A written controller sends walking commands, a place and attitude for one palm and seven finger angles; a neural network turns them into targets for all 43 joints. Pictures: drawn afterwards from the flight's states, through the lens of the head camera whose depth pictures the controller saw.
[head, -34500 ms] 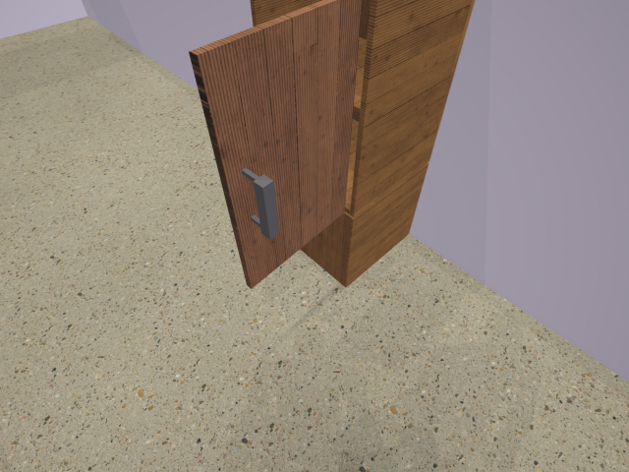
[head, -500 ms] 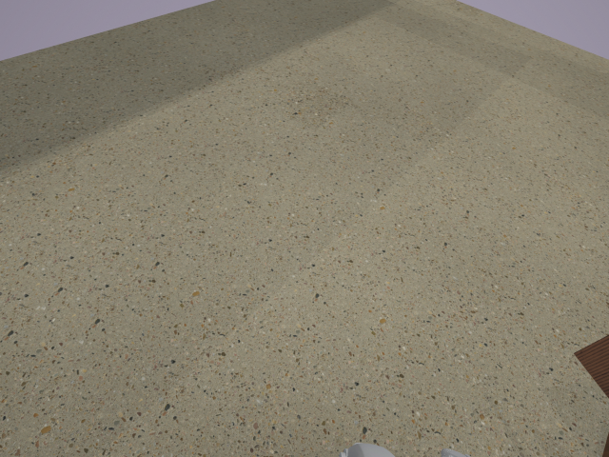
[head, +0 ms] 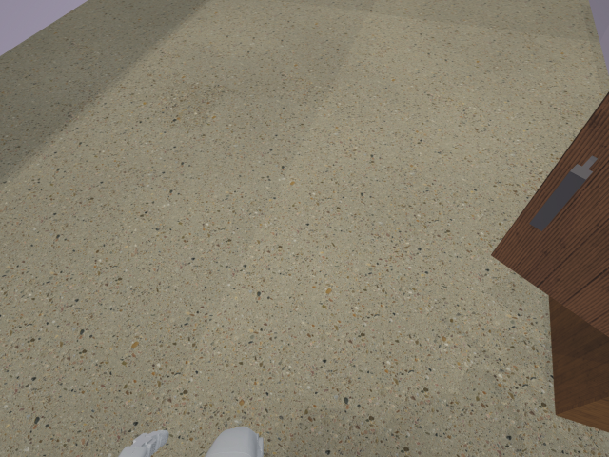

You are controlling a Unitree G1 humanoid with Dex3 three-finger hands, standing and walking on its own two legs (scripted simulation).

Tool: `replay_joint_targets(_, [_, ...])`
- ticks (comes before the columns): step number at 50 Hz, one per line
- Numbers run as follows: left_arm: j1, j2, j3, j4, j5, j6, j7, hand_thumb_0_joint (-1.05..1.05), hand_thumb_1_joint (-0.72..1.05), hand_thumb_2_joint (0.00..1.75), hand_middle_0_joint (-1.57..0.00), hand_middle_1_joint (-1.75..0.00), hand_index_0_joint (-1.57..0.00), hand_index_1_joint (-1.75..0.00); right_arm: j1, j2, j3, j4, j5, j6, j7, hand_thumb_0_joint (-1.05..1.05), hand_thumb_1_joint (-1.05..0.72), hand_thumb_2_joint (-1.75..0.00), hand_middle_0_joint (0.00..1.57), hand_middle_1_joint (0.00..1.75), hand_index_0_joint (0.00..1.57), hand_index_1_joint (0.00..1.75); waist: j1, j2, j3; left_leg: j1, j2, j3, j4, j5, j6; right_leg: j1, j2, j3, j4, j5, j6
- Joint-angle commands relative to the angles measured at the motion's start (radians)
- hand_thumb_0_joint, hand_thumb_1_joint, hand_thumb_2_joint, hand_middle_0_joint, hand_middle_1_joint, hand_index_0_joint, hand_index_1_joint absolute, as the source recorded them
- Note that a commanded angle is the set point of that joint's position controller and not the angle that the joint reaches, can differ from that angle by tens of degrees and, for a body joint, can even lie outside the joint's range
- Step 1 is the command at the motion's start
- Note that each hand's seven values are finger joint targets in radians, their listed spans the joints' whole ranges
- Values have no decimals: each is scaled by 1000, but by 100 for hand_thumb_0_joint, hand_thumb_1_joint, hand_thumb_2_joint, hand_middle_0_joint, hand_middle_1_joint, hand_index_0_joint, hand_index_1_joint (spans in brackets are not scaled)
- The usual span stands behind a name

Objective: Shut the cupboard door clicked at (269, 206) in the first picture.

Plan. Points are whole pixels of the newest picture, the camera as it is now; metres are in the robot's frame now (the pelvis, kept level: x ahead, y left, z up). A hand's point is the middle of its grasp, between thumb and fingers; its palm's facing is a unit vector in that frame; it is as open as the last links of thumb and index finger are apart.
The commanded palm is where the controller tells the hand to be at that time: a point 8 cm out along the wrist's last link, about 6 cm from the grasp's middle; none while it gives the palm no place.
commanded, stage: turn to face it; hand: left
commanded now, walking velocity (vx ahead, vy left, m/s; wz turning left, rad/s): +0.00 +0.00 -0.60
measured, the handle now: (564, 193) +0.56 -0.46 -0.05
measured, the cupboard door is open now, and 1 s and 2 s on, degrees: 61 61 61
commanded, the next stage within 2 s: take the last steps up to it in 1.28 s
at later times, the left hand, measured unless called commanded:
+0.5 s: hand (163, 435) +0.17 +0.23 -0.16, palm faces -0.27 -0.94 -0.22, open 7.4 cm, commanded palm none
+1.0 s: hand (221, 409) +0.21 +0.15 -0.16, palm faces -0.50 -0.83 -0.23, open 7.4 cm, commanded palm none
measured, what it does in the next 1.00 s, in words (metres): steps on the spot, turning right: left foot, then right foot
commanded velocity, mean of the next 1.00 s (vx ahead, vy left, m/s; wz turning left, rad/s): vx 0.00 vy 0.00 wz -0.57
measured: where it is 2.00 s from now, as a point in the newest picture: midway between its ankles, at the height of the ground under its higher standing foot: outside the picture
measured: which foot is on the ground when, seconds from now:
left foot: up 0.00-0.16, down 0.18-0.62, up 0.64-1.00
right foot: down 0.00-0.18, up 0.20-0.60, down 0.62-1.00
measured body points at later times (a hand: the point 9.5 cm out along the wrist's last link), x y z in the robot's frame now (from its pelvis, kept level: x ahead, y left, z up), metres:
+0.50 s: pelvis +0.02 +0.04 +0.01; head +0.07 +0.04 +0.45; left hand +0.18 +0.28 -0.14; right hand +0.01 -0.21 -0.13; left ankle +0.04 +0.15 -0.74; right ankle -0.05 -0.09 -0.68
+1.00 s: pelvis +0.04 +0.01 +0.00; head +0.08 -0.01 +0.45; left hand +0.23 +0.19 -0.14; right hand -0.01 -0.26 -0.13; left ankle +0.12 +0.13 -0.70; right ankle -0.03 -0.08 -0.74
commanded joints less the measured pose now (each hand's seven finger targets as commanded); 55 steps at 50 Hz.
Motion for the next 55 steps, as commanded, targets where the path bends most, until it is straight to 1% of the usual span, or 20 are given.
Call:
replay_joint_targets(1, [24,219,63,-62,2,-22,12,0,90,90,-20,-30,-20,-30,-12,-64,-17,-90,0,-34,1,0,-90,-90,20,30,20,30,38,-168,-114,-3,-24,9,-117,18,-11,76,-213,223,-174,364,-157])
replay_joint_targets(7, [-37,214,73,-73,-2,-4,9,0,90,90,-20,-30,-20,-30,86,-67,-15,-76,11,-62,-11,0,-90,-90,20,30,20,30,-17,-184,-142,301,-70,30,-582,163,10,-64,-162,283,-48,293,-92])
replay_joint_targets(8, [-24,162,62,-81,-13,2,8,0,90,90,-20,-30,-20,-30,118,-119,-20,-67,6,-75,-16,0,-90,-90,20,30,20,30,-23,-32,-172,413,24,-61,-735,201,32,-141,-76,220,54,166,-38])
replay_joint_targets(9, [23,98,50,-97,-23,8,-1,0,90,90,-20,-30,-20,-30,122,-228,-37,-75,-9,-82,-19,0,-90,-90,20,30,20,30,-11,293,-176,492,294,-345,-818,283,127,-312,67,76,286,-235,30])
replay_joint_targets(10, [-4,126,48,-105,-13,8,-1,0,90,90,-20,-30,-20,-30,129,-247,-41,-88,-11,-73,-21,0,-90,-90,20,30,20,30,-27,271,-167,417,402,-401,-812,339,215,-300,26,51,498,-359,41])
replay_joint_targets(11, [-5,132,57,-116,-8,6,-9,0,90,90,-20,-30,-20,-30,93,-230,-29,-117,-20,-71,-21,0,-90,-90,20,30,20,30,-8,163,-136,312,394,-360,-824,298,252,-276,-6,60,606,-327,44])
replay_joint_targets(15, [26,124,69,-59,-1,19,-31,0,90,90,-20,-30,-20,-30,-15,-136,-2,-130,-17,-80,-32,0,-90,-90,20,30,20,30,43,186,-94,346,230,-66,-765,555,182,-311,-31,14,697,-163,78])
replay_joint_targets(22, [-56,81,48,-81,-6,21,-37,0,90,90,-20,-30,-20,-30,100,-153,-27,-70,-16,-72,-24,0,-90,-90,20,30,20,30,-15,169,-144,496,256,41,-704,668,210,-258,-43,-68,414,-171,78])
replay_joint_targets(27, [-19,92,45,-74,-6,9,-34,0,90,90,-20,-30,-20,-30,59,-185,-42,-65,-14,-63,-9,0,-90,-90,20,30,20,30,5,206,-139,409,272,96,-629,589,178,-75,-11,-122,139,-102,40])
replay_joint_targets(29, [92,136,58,-38,-2,-1,-27,0,90,90,-20,-30,-20,-30,16,-181,-45,-75,-4,-59,-5,0,-90,-90,20,30,20,30,72,103,-165,283,226,157,-471,437,106,136,-28,-92,-79,119,10])
replay_joint_targets(30, [151,246,75,-24,9,-16,-14,0,90,90,-20,-30,-20,-30,16,-112,-33,-103,6,-54,3,0,-90,-90,20,30,20,30,102,-188,-185,79,107,220,-257,131,38,292,-230,181,-191,296,-65])
replay_joint_targets(31, [187,319,86,-8,-1,-17,1,0,90,90,-20,-30,-20,-30,-61,-74,-15,-149,3,-45,1,0,-90,-90,20,30,20,30,130,-334,-139,-100,-11,149,-46,-272,7,263,-394,407,-192,633,-174])
replay_joint_targets(32, [189,313,82,-9,-8,-15,11,0,90,90,-20,-30,-20,-30,-62,-94,-12,-146,5,-31,-7,0,-90,-90,20,30,20,30,120,-260,-138,-107,6,21,67,-231,19,204,-406,386,-202,550,-219])
replay_joint_targets(34, [64,249,76,-38,-5,-15,22,0,90,90,-20,-30,-20,-30,-71,-94,-20,-126,1,-30,-8,0,-90,-90,20,30,20,30,74,-286,-68,-170,23,-29,109,-108,15,143,-316,355,-231,338,-193])
replay_joint_targets(38, [31,202,57,-53,-8,-30,18,0,90,90,-20,-30,-20,-30,-25,-81,-19,-92,-3,-32,3,0,-90,-90,20,30,20,30,34,-183,-140,-68,-2,-12,1,23,-9,159,-212,197,-154,526,-147])
replay_joint_targets(46, [70,223,66,-38,2,-23,16,0,90,90,-20,-30,-20,-30,-84,-76,-15,-123,6,-37,-4,0,-90,-90,20,30,20,30,56,-172,-127,-5,-45,-11,-213,-12,-6,145,-219,311,-151,466,-182])
replay_joint_targets(50, [17,215,68,-38,0,-15,18,0,90,90,-20,-30,-20,-30,-2,-70,-11,-100,14,-53,-11,0,-90,-90,20,30,20,30,9,-171,-132,218,-74,-7,-519,107,15,27,-185,337,-71,442,-131])
replay_joint_targets(51, [2,200,65,-45,-8,-11,17,0,90,90,-20,-30,-20,-30,43,-84,-12,-84,12,-61,-14,0,-90,-90,20,30,20,30,-13,-131,-138,347,-66,-4,-642,218,21,-57,-138,305,-32,358,-88])
replay_joint_targets(53, [68,106,43,-62,-23,-4,6,0,90,90,-20,-30,-20,-30,84,-235,-32,-89,-8,-74,-20,0,-90,-90,20,30,20,30,-3,310,-187,505,319,-373,-793,443,178,-277,76,71,314,-286,24])
replay_joint_targets(55, [38,142,50,-63,-7,1,1,0,90,90,-20,-30,-20,-30,41,-198,-16,-111,-18,-66,-25,0,-90,-90,20,30,20,30,10,143,-112,329,344,-337,-807,447,268,-245,9,70,573,-306,34])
